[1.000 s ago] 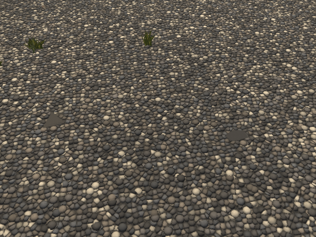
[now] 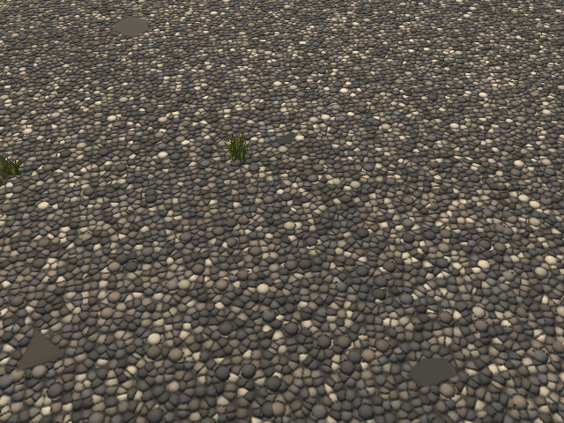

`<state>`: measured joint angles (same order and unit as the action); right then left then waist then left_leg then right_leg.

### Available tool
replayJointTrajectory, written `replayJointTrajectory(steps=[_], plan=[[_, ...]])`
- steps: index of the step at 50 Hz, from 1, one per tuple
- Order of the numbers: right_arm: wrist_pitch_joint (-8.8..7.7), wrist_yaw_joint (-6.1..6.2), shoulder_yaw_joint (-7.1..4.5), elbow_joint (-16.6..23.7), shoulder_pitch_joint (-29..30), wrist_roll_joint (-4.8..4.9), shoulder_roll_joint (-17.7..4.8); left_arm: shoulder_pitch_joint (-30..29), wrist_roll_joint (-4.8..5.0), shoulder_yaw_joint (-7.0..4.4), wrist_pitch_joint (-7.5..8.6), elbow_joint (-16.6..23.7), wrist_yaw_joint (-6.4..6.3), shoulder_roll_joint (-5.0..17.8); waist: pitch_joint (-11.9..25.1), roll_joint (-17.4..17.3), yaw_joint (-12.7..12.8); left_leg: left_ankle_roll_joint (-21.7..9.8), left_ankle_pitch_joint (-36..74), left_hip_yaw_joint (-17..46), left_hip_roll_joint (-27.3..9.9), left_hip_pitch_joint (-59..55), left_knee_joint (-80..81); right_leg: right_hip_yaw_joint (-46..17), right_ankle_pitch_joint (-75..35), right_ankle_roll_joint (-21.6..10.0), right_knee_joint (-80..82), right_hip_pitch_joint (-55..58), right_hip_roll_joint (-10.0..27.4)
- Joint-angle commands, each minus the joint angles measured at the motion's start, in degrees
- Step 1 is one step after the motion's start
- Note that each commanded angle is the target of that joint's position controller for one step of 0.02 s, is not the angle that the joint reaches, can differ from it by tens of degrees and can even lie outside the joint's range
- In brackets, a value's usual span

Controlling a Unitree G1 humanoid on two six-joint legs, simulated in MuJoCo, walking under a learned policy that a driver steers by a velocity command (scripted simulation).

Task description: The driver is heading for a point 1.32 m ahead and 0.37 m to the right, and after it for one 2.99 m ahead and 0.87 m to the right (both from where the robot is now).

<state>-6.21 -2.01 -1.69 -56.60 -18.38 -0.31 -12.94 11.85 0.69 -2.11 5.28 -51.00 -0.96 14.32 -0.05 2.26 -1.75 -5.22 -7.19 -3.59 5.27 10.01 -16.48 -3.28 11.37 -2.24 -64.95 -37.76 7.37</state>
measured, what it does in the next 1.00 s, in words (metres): walks ahead, turning right: right foot, then left foot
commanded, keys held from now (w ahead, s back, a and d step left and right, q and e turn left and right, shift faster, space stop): w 0.04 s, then w+e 0.74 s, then w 0.22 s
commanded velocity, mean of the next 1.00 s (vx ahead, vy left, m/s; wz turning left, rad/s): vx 0.50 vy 0.00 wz -0.39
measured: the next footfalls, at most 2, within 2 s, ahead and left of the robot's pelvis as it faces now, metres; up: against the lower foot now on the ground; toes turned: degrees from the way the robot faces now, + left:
right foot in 0.32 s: +0.34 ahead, -0.18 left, +0.00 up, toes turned -8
left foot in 0.82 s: +0.67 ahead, -0.06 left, +0.00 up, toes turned -25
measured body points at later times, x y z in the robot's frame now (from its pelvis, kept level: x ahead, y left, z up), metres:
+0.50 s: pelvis +0.28 -0.10 +0.00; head +0.31 -0.12 +0.45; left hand +0.40 +0.15 -0.12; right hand +0.35 -0.38 -0.13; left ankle +0.30 +0.08 -0.66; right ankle +0.30 -0.17 -0.74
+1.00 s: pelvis +0.56 -0.12 +0.00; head +0.59 -0.12 +0.45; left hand +0.76 +0.09 -0.13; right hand +0.54 -0.41 -0.11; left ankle +0.63 -0.05 -0.74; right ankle +0.45 -0.23 -0.66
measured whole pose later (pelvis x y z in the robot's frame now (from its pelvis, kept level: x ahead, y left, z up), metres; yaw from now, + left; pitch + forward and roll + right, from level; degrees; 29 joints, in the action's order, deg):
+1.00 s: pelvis +0.56 -0.12 +0.00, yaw -25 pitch +2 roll +1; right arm -6.7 -1.4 -3.1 -47.1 -13.4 -0.4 -14.8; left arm 16.7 0.8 -3.2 3.5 -44.1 -0.5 15.9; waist -0.2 2.3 -0.8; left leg -2.7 -9.0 -1.0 3.1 15.7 -22.7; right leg -4.7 19.9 -2.2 -65.3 -27.5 0.6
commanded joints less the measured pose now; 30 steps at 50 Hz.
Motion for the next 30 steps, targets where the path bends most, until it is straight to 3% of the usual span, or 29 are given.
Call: replayJointTrajectory(steps=[1, 6, 11, 13, 14, 15, 16, 17, 18, 19, 20, 21, 23, 25, 27, 30], plan=[[-1.00, 1.16, -1.23, 3.2, 2.3, 0.10, -7.7, 1.9, -0.68, -0.74, -0.20, 2.4, -0.38, 2.6, -3.1, -4.5, 2.6, -9.8, 3.4, 11.9, -16.0, 5.9, 11.7, -0.1, -9.0, 1.5, 8.2, -1.2, 2.3], [-0.36, 2.09, -1.70, 1.8, -2.4, 0.79, -9.9, -7.9, 0.24, -0.20, 0.26, 4.9, 0.84, 1.5, -3.0, -4.8, -1.2, -6.9, 4.1, 7.0, -16.3, -1.9, 11.0, 2.6, -17.9, 1.5, 25.3, -0.1, -0.3], [0.82, 2.22, -2.13, -0.1, -5.1, 0.90, -10.1, -13.7, 0.84, -0.07, 0.20, 8.7, 2.85, 2.2, -4.9, -4.7, -2.6, -5.3, 5.3, 5.0, -20.8, -13.8, 7.0, 2.1, -10.0, -1.4, 30.4, -4.1, -1.5], [1.53, 2.36, -2.52, 0.4, -3.5, 1.01, -11.1, -12.5, 0.73, -0.39, 0.38, 9.6, 3.64, 3.2, -3.8, -5.6, -1.1, -4.1, 13.8, 3.3, -21.2, -15.7, 2.5, 4.2, -4.4, -3.3, 31.5, -0.6, -3.2], [1.91, 2.47, -2.64, 1.0, -1.9, 0.98, -11.7, -9.0, 0.58, -1.03, 0.44, 9.2, 3.84, 4.3, -1.3, -6.3, 1.1, -3.1, 24.6, 1.4, -20.5, -15.0, -2.8, 6.4, -3.4, -4.4, 32.4, 5.9, -5.3], [2.43, 2.64, -2.40, 1.6, -0.9, 0.65, -11.2, -0.9, 0.52, -2.50, 0.40, 7.0, 3.83, 6.4, 3.4, -5.4, 5.2, -1.5, 34.3, -1.5, -18.0, -12.6, -13.5, 8.5, -4.6, -5.8, 33.9, 17.1, -8.4], [2.50, 3.07, -1.72, 3.4, -0.7, -0.20, -9.9, 10.2, 0.64, -4.66, 0.25, 4.4, 3.35, 11.3, 9.6, -1.5, 9.2, 1.1, 29.8, -4.3, -14.8, -1.8, -30.2, 0.6, -6.0, -8.7, 34.2, 33.8, -4.9], [0.79, 2.18, 0.74, 5.9, -5.1, -1.13, -3.2, 15.8, 0.41, -6.33, 0.02, 3.9, 3.06, 18.4, 16.5, 13.5, 7.3, 5.5, -1.7, -3.8, -4.0, 25.0, -53.8, -29.6, 3.0, -19.0, 39.5, 56.3, 9.2], [-1.69, 1.45, 0.27, 5.1, -4.1, -0.21, -5.9, 16.5, 0.24, -4.82, 0.17, 4.2, 3.06, 13.6, 21.0, 10.8, 7.7, 4.1, -23.0, 7.6, -2.6, 33.4, -61.5, -43.4, 4.5, -19.9, 47.9, 61.2, 12.6], [-3.11, 0.94, -0.87, 7.2, 1.3, 1.86, -10.0, 13.8, -0.12, -3.99, 0.30, 4.7, 2.91, 10.7, 13.9, 8.1, 7.6, 2.4, -19.1, 9.3, -5.9, 38.2, -63.0, -35.4, 1.2, -16.4, 47.7, 56.3, 10.6], [-3.62, 1.18, -0.80, 8.3, 4.7, 1.90, -10.1, 8.5, -0.11, -3.51, 0.24, 6.4, 2.84, 9.2, 9.3, 2.4, 5.9, 1.9, -13.9, 8.6, -8.6, 36.9, -59.8, -27.0, -4.8, -14.6, 47.7, 47.9, 8.3], [-3.45, 1.66, -1.15, 8.5, 6.1, 0.87, -9.9, 4.5, -0.30, -3.03, 0.02, 7.8, 2.97, 7.7, 6.3, -2.0, 3.8, 2.2, -10.6, 8.1, -10.5, 33.8, -55.3, -21.5, -10.5, -13.7, 48.9, 39.8, 6.2], [-1.79, 2.04, -1.70, 9.2, 5.2, 0.17, -9.0, 1.7, -0.73, -2.44, 0.01, 9.1, 2.98, 5.9, 4.5, -0.2, 0.6, 3.2, -8.1, 8.2, -12.2, 26.8, -49.1, -16.6, -15.9, -13.0, 51.6, 31.0, 2.9], [-0.56, 2.32, -1.76, 10.0, 5.3, -0.44, -7.6, 3.1, -0.20, -2.90, 0.25, 9.0, 2.41, 7.4, 3.5, 0.3, 0.0, 5.1, -5.6, 7.1, -11.4, 25.9, -44.8, -13.4, -19.9, -13.6, 52.8, 27.5, 1.6], [-0.11, 2.68, -1.81, 12.0, 9.9, -0.72, -7.2, 5.6, 0.15, -3.38, 0.21, 8.5, 1.46, 8.9, 1.6, 0.2, 1.0, 6.8, -0.3, 6.6, -10.5, 28.0, -37.2, -12.0, -20.7, -13.5, 53.6, 26.5, 0.8], [-0.40, 2.53, -1.49, 14.2, 17.0, -0.30, -5.9, 8.8, 0.39, -3.45, -0.31, 7.9, 0.48, 8.8, 0.3, 1.9, 3.3, 7.2, 9.3, 6.7, -8.2, 26.5, -23.8, -10.8, -15.3, -11.2, 53.1, 26.0, -1.4]])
